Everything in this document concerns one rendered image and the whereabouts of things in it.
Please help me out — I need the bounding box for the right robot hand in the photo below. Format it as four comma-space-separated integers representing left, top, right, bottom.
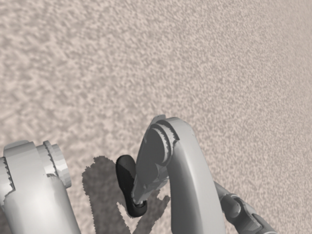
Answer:
214, 181, 230, 202

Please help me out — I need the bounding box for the right robot foot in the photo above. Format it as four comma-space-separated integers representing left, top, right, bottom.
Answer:
116, 155, 147, 217

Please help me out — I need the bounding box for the right robot arm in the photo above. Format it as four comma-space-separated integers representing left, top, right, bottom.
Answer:
220, 194, 278, 234

